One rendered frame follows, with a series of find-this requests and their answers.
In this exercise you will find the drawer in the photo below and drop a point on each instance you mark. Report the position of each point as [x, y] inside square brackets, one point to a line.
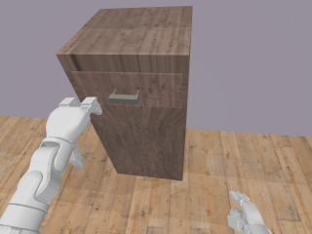
[156, 89]

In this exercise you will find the cabinet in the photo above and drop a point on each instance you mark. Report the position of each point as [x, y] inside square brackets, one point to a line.
[140, 140]

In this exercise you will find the right robot hand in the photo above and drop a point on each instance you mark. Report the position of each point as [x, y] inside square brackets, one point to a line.
[241, 219]

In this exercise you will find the left robot hand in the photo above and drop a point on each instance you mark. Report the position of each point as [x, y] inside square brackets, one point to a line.
[70, 120]

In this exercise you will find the right robot forearm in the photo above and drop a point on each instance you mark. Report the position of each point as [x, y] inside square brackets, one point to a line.
[258, 228]

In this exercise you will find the left robot forearm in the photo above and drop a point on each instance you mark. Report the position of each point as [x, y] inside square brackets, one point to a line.
[37, 188]

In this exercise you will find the handle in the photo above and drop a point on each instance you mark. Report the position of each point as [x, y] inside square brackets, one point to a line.
[124, 99]

